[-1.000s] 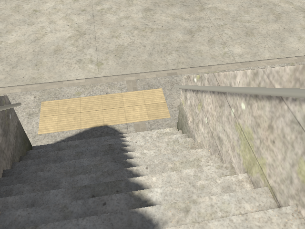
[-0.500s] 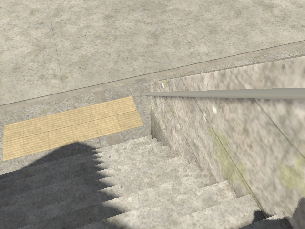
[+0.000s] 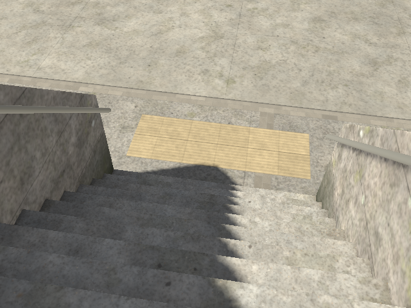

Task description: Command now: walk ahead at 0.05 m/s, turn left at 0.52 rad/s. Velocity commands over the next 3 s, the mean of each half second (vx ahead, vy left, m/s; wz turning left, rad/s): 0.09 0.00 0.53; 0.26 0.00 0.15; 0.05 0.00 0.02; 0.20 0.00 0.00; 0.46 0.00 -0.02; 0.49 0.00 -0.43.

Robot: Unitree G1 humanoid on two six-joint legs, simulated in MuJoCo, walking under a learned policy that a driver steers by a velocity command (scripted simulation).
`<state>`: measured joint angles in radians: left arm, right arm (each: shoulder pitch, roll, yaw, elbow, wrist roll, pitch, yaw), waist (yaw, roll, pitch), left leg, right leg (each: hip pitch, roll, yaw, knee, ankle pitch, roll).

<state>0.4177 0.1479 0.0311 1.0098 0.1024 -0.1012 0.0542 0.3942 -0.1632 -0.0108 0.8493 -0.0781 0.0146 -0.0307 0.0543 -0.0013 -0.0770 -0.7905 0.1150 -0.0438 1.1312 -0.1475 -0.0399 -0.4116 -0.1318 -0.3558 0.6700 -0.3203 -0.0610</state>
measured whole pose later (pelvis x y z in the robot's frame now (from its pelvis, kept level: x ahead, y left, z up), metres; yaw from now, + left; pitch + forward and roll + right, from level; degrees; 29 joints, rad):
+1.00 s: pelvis +0.14 +0.06 -0.06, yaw +15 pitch +3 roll -3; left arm 0.52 0.11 -0.04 1.06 0.04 -0.13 0.02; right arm 0.20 -0.19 0.01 0.90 -0.09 -0.05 0.10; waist 0.06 0.03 -0.10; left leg -0.99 0.08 -0.05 1.14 0.36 -0.01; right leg -0.39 0.07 -0.09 1.05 -0.72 -0.07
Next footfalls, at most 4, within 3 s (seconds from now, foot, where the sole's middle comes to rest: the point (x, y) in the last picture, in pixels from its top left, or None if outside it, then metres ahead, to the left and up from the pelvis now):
0.16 left None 0.08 0.18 -0.76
0.72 right None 0.11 -0.04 -0.76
1.20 left None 0.32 0.23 -0.96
1.74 right None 0.30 0.01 -0.96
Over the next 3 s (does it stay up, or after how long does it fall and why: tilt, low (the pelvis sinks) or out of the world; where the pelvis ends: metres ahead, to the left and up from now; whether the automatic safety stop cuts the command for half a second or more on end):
stays up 0.64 0.37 -0.46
